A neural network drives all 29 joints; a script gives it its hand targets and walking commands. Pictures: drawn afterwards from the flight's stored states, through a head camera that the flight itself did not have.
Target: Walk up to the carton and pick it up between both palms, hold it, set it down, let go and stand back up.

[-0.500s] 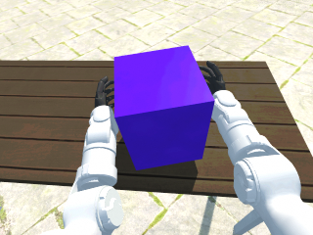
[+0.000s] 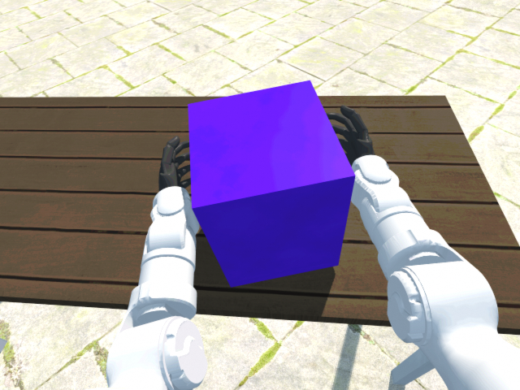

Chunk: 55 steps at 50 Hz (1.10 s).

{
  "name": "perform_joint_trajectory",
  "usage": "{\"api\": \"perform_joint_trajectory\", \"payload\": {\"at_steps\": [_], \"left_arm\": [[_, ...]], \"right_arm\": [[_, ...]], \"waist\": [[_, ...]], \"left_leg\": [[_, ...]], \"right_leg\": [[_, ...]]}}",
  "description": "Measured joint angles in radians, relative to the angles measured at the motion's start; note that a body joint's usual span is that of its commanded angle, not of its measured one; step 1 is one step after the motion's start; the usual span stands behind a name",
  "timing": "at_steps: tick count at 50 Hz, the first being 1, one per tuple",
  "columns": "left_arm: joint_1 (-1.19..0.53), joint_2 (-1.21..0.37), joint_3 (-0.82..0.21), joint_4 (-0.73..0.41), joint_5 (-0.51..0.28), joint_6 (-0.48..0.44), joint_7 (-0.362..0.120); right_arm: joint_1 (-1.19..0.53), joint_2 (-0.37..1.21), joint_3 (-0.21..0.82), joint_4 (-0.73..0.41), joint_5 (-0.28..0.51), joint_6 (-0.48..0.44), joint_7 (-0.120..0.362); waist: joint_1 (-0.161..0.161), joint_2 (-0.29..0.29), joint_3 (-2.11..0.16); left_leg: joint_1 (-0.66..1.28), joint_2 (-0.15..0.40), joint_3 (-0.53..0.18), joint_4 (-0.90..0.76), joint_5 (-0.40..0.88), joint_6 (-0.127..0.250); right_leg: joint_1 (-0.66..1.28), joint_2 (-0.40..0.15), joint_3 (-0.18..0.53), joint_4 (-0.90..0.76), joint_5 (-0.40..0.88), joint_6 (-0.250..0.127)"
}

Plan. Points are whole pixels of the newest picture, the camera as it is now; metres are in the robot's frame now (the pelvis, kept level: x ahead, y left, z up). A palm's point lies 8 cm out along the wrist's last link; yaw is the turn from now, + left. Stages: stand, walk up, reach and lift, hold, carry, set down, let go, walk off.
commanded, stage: set down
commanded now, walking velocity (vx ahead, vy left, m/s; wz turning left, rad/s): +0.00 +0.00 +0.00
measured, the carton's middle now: (268, 190) +0.44 +0.06 +0.06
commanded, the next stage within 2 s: none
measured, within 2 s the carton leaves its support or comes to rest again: rests again in 0.50 s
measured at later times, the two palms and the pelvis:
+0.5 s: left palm (168, 195) +0.38 +0.20 +0.10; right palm (355, 161) +0.45 -0.08 +0.12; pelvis -0.01 +0.01 +0.00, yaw +0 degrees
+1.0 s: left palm (174, 196) +0.38 +0.20 +0.10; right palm (358, 163) +0.46 -0.09 +0.11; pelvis -0.01 +0.01 +0.00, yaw +0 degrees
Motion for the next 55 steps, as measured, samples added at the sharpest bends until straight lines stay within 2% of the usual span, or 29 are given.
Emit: {"api": "perform_joint_trajectory", "payload": {"at_steps": [8, 21, 55], "left_arm": [[0.000, -0.016, 0.027, 0.010, 0.000, -0.024, -0.001], [-0.006, -0.036, 0.037, 0.013, 0.011, -0.036, 0.004], [-0.010, -0.069, 0.100, 0.013, 0.053, -0.108, -0.023]], "right_arm": [[0.000, 0.000, -0.028, 0.011, -0.019, -0.014, 0.014], [0.000, 0.010, -0.188, 0.011, -0.140, -0.017, 0.066], [0.010, 0.016, -0.241, 0.001, -0.220, -0.045, 0.083]], "waist": [[0.003, 0.006, 0.004], [0.004, 0.005, 0.007], [0.005, 0.004, 0.034]], "left_leg": [[0.000, 0.000, 0.000, 0.000, 0.000, 0.000], [0.003, 0.000, 0.000, 0.000, -0.015, 0.000], [0.010, 0.000, 0.001, -0.003, -0.011, 0.000]], "right_leg": [[0.000, 0.000, -0.001, 0.000, 0.005, 0.000], [0.000, 0.000, -0.002, 0.002, 0.007, 0.000], [0.007, 0.000, -0.002, 0.002, 0.000, 0.000]]}}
